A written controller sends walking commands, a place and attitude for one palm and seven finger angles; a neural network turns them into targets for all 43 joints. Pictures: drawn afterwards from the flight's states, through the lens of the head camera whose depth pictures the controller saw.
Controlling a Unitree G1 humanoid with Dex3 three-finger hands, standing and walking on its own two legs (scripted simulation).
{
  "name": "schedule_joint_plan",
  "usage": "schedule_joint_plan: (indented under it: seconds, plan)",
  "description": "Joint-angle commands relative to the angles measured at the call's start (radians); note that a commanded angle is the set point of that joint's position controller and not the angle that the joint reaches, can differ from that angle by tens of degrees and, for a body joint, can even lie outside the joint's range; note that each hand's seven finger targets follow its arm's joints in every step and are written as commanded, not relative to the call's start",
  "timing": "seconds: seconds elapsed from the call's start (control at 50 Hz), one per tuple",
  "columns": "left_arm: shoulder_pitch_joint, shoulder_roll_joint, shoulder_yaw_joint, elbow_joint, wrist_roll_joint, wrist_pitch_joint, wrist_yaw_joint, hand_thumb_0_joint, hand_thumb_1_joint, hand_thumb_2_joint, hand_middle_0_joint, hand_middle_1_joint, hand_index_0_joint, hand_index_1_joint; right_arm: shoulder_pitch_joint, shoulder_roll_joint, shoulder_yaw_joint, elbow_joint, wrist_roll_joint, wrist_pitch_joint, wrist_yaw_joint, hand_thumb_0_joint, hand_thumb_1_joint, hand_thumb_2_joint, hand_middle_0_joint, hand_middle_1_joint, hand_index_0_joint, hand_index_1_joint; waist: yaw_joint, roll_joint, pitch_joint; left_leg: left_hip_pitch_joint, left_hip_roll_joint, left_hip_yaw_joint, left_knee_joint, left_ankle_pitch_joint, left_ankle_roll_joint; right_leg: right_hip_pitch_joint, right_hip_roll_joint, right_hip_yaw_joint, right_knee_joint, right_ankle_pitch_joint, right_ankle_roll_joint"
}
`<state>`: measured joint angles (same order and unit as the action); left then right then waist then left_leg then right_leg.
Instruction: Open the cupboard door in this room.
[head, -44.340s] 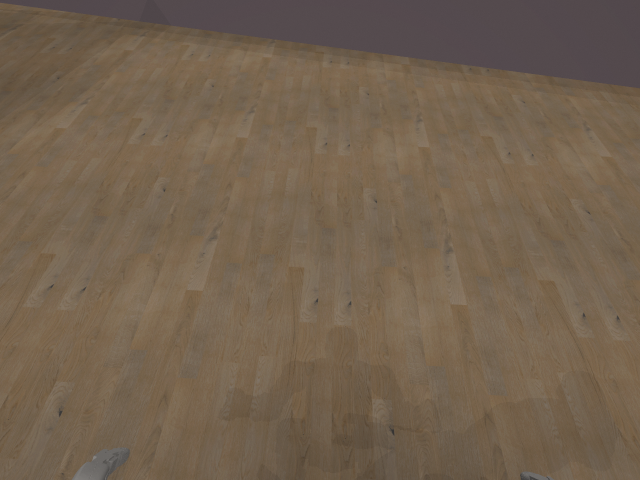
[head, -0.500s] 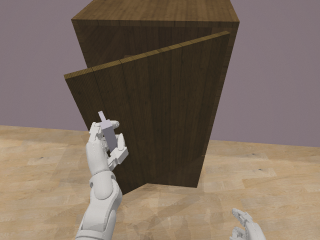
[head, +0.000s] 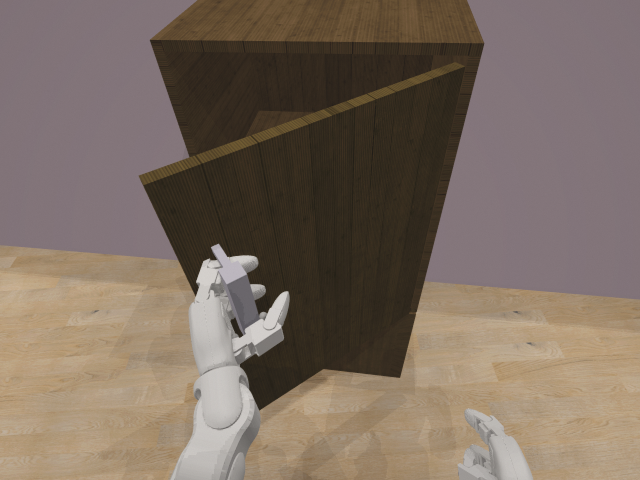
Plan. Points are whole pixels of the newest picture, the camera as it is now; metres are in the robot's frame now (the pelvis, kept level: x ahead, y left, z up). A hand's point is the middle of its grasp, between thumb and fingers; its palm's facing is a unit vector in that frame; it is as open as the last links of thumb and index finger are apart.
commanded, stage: open thumb and fingers to let go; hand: left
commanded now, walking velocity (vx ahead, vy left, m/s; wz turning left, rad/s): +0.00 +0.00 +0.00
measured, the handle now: (235, 292) +0.32 +0.13 +0.09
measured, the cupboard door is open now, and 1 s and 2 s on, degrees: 41 42 41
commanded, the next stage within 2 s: slide the hand sideways off the handle in 0.52 s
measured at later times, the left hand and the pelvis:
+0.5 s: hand (260, 321) +0.28 +0.09 +0.09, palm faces +0.30 -0.95 +0.02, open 15.0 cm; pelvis +0.00 +0.02 +0.00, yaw -1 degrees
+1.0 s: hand (247, 349) +0.24 +0.10 +0.09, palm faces -0.13 -0.99 +0.02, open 16.2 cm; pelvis -0.02 +0.03 +0.00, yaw -1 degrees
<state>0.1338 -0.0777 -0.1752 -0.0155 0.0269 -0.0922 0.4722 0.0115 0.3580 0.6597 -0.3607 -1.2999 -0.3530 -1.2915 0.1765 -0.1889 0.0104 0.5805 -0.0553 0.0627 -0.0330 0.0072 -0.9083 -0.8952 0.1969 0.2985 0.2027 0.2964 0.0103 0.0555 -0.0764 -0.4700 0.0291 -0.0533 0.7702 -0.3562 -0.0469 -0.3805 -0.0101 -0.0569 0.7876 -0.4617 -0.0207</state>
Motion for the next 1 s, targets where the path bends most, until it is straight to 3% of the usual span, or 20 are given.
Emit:
schedule_joint_plan:
  seconds: [0.0, 0.08, 0.12, 0.24, 0.34, 0.44, 0.48, 0.6, 0.62, 0.64, 0.66, 0.7, 0.74, 0.76, 0.78, 0.82, 0.84, 0.92, 0.94, 0.98]
  plan:
    - [-0.232, 0.005, 0.017, -0.223, 0.012, -0.061, -0.008, 0.000, -0.220, 0.420, -0.320, -1.230, -0.320, -1.230, -0.113, -0.079, -0.023, -0.161, 0.000, -0.039, -0.012, 0.000, -0.900, -0.900, 0.200, 0.300, 0.200, 0.300, -0.009, -0.155, -0.149, 0.122, -0.041, 0.058, -0.056, 0.189, 0.060, 0.002, -0.010, 0.033, -0.172, 0.378, 0.021]
    - [-0.183, -0.023, -0.007, -0.254, 0.015, -0.059, -0.005, 0.000, -0.500, 0.300, -0.300, -1.200, -0.300, -1.200, -0.112, -0.077, -0.028, -0.173, 0.004, -0.035, -0.004, 0.000, -0.900, -0.900, 0.200, 0.300, 0.200, 0.300, 0.000, -0.119, -0.180, 0.137, -0.037, 0.063, -0.058, 0.228, 0.057, 0.016, -0.001, 0.016, -0.146, 0.409, 0.012]
    - [-0.168, -0.024, -0.006, -0.260, 0.016, -0.055, 0.003, 0.000, -0.500, 0.300, -0.300, -1.200, -0.300, -1.200, -0.105, -0.078, -0.027, -0.177, 0.003, -0.033, 0.000, 0.000, -0.900, -0.900, 0.200, 0.300, 0.200, 0.300, 0.001, -0.128, -0.175, 0.131, -0.036, 0.060, -0.059, 0.230, 0.056, 0.016, 0.002, 0.012, -0.142, 0.410, 0.010]
    - [-0.157, -0.025, -0.021, -0.280, 0.047, -0.045, 0.024, 0.000, -0.500, 0.300, -0.250, -0.900, -0.250, -0.900, -0.110, -0.078, -0.029, -0.188, 0.003, -0.025, 0.004, 0.000, -0.900, -0.900, 0.200, 0.300, 0.200, 0.300, 0.000, -0.116, -0.158, 0.126, -0.030, 0.056, -0.058, 0.220, 0.056, -0.002, 0.007, 0.005, -0.138, 0.364, 0.003]
    - [-0.184, -0.037, -0.038, -0.290, 0.046, -0.045, 0.026, 0.000, -0.500, 0.300, -0.208, -0.650, -0.208, -0.650, -0.118, -0.079, -0.026, -0.187, 0.003, -0.025, 0.003, 0.000, -0.900, -0.900, 0.200, 0.300, 0.200, 0.300, -0.003, -0.086, -0.157, 0.124, -0.030, 0.048, -0.059, 0.197, 0.055, -0.021, 0.013, -0.002, -0.131, 0.312, -0.003]
    - [-0.226, -0.023, -0.019, -0.260, 0.050, -0.030, 0.047, 0.000, -0.500, 0.300, -0.167, -0.400, -0.167, -0.400, -0.126, -0.078, -0.022, -0.180, 0.002, -0.016, -0.003, 0.000, -0.900, -0.900, 0.200, 0.300, 0.200, 0.300, -0.001, -0.097, -0.152, 0.111, -0.031, 0.041, -0.062, 0.171, 0.052, -0.030, 0.015, -0.006, -0.132, 0.268, -0.006]
    - [-0.230, -0.055, -0.043, -0.251, 0.051, -0.023, 0.056, 0.000, -0.500, 0.300, -0.150, -0.300, -0.150, -0.300, -0.134, -0.074, -0.022, -0.181, 0.001, -0.016, -0.002, 0.000, -0.900, -0.900, 0.200, 0.300, 0.200, 0.300, -0.002, -0.094, -0.163, 0.114, -0.031, 0.042, -0.060, 0.165, 0.052, -0.039, 0.016, -0.009, -0.127, 0.257, -0.005]
    - [-0.284, -0.055, -0.031, -0.222, 0.037, -0.015, 0.064, 0.000, -0.500, 0.300, -0.150, -0.300, -0.150, -0.300, -0.145, -0.076, -0.020, -0.171, 0.002, -0.014, -0.004, 0.000, -0.900, -0.900, 0.200, 0.300, 0.200, 0.300, -0.010, -0.123, -0.150, 0.110, -0.030, 0.038, -0.063, 0.133, 0.052, -0.053, 0.018, -0.009, -0.143, 0.210, -0.002]
    - [-0.241, 0.060, -0.179, -0.182, 0.126, -0.057, -0.143, 0.000, -0.500, 0.300, -0.150, -0.300, -0.150, -0.300, -0.062, -0.112, -0.018, -0.135, 0.007, -0.012, 0.006, 0.000, -0.900, -0.900, 0.200, 0.300, 0.200, 0.300, -0.083, -0.183, -0.111, 0.124, -0.032, 0.039, -0.063, 0.168, 0.066, -0.097, 0.013, 0.018, -0.121, 0.291, 0.004]
    - [-0.261, 0.146, -0.076, -0.250, 0.078, -0.101, -0.260, 0.000, -0.500, 0.300, -0.150, -0.300, -0.150, -0.300, -0.054, -0.114, -0.033, -0.168, 0.021, -0.008, -0.001, 0.000, -0.900, -0.900, 0.200, 0.300, 0.200, 0.300, -0.042, -0.123, -0.206, 0.138, -0.032, 0.043, -0.063, 0.199, 0.070, -0.043, 0.010, 0.023, -0.105, 0.349, -0.006]
    - [-0.269, 0.180, -0.068, -0.283, 0.061, -0.134, -0.328, 0.000, -0.500, 0.300, -0.150, -0.300, -0.150, -0.300, -0.070, -0.108, -0.025, -0.183, 0.024, -0.015, -0.009, 0.000, -0.900, -0.900, 0.200, 0.300, 0.200, 0.300, -0.026, -0.078, -0.232, 0.154, -0.037, 0.051, -0.064, 0.216, 0.074, -0.019, 0.005, 0.027, -0.095, 0.378, -0.008]
    - [-0.282, 0.156, -0.106, -0.284, 0.011, -0.163, -0.444, 0.000, -0.500, 0.300, -0.150, -0.300, -0.150, -0.300, -0.076, -0.102, -0.016, -0.195, 0.039, -0.044, -0.015, 0.000, -0.900, -0.900, 0.200, 0.300, 0.200, 0.300, -0.043, -0.045, -0.204, 0.163, -0.040, 0.043, -0.065, 0.186, 0.074, -0.043, 0.007, 0.020, -0.102, 0.343, -0.006]
    - [-0.269, 0.148, -0.101, -0.255, -0.086, -0.156, -0.561, 0.000, -0.500, 0.300, -0.150, -0.300, -0.150, -0.300, -0.088, -0.110, -0.005, -0.208, 0.061, -0.070, -0.019, 0.000, -0.900, -0.900, 0.200, 0.300, 0.200, 0.300, -0.055, -0.025, -0.155, 0.157, -0.038, 0.032, -0.076, 0.132, 0.071, -0.061, 0.016, 0.012, -0.124, 0.281, -0.008]
    - [-0.270, 0.126, -0.093, -0.236, -0.133, -0.144, -0.583, 0.000, -0.500, 0.300, -0.150, -0.300, -0.150, -0.300, -0.100, -0.105, 0.004, -0.215, 0.069, -0.085, -0.023, 0.000, -0.900, -0.900, 0.200, 0.300, 0.200, 0.300, -0.056, -0.046, -0.115, 0.140, -0.039, 0.024, -0.089, 0.083, 0.069, -0.073, 0.019, 0.001, -0.139, 0.228, -0.002]
    - [-0.283, 0.135, -0.052, -0.249, -0.172, -0.134, -0.585, 0.000, -0.500, 0.300, -0.150, -0.300, -0.150, -0.300, -0.108, -0.108, 0.002, -0.219, 0.074, -0.101, -0.028, 0.000, -0.900, -0.900, 0.200, 0.300, 0.200, 0.300, -0.045, -0.046, -0.122, 0.138, -0.040, 0.020, -0.094, 0.054, 0.065, -0.073, 0.022, -0.004, -0.151, 0.189, 0.000]
    - [-0.233, 0.132, 0.004, -0.228, -0.209, -0.113, -0.560, 0.000, -0.500, 0.300, -0.150, -0.300, -0.150, -0.300, -0.117, -0.111, 0.003, -0.223, 0.079, -0.126, -0.032, 0.000, -0.900, -0.900, 0.200, 0.300, 0.200, 0.300, -0.027, -0.088, -0.097, 0.124, -0.037, 0.012, -0.113, 0.009, 0.057, -0.083, 0.026, -0.018, -0.165, 0.122, 0.004]
    - [-0.213, 0.142, 0.026, -0.218, -0.208, -0.108, -0.537, 0.000, -0.500, 0.300, -0.150, -0.300, -0.150, -0.300, -0.116, -0.112, 0.004, -0.222, 0.078, -0.137, -0.029, 0.000, -0.900, -0.900, 0.200, 0.300, 0.200, 0.300, -0.014, -0.090, -0.094, 0.122, -0.039, 0.008, -0.122, 0.003, 0.054, -0.077, 0.027, -0.022, -0.160, 0.110, 0.002]
    - [-0.176, 0.155, 0.037, -0.256, -0.143, -0.114, -0.463, 0.000, -0.500, 0.300, -0.150, -0.300, -0.150, -0.300, -0.090, -0.113, -0.005, -0.228, 0.067, -0.159, -0.006, 0.000, -0.900, -0.900, 0.200, 0.300, 0.200, 0.300, -0.008, -0.108, -0.114, 0.124, -0.034, 0.015, -0.123, 0.026, 0.054, -0.090, 0.025, -0.024, -0.136, 0.119, 0.004]
    - [-0.137, 0.192, 0.068, -0.244, -0.128, -0.116, -0.454, 0.000, -0.500, 0.300, -0.150, -0.300, -0.150, -0.300, -0.082, -0.117, -0.008, -0.225, 0.064, -0.159, -0.002, 0.000, -0.900, -0.900, 0.200, 0.300, 0.200, 0.300, 0.003, -0.103, -0.112, 0.115, -0.033, 0.018, -0.126, 0.030, 0.053, -0.077, 0.026, -0.021, -0.133, 0.119, 0.001]
    - [-0.153, 0.203, 0.066, -0.262, -0.111, -0.121, -0.451, 0.000, -0.500, 0.300, -0.150, -0.300, -0.150, -0.300, -0.084, -0.114, -0.006, -0.230, 0.063, -0.157, 0.003, 0.000, -0.900, -0.900, 0.200, 0.300, 0.200, 0.300, -0.005, -0.093, -0.099, 0.105, -0.034, 0.028, -0.118, 0.019, 0.056, -0.089, 0.022, -0.012, -0.135, 0.111, 0.003]
